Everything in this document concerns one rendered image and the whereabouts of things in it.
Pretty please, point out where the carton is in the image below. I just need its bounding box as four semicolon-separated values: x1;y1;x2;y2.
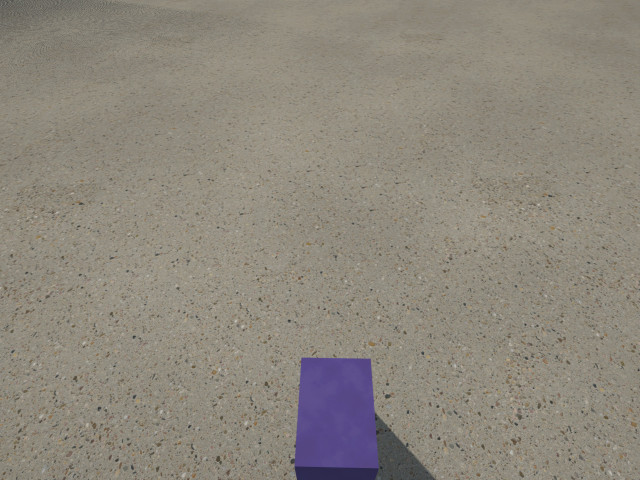
294;358;379;480

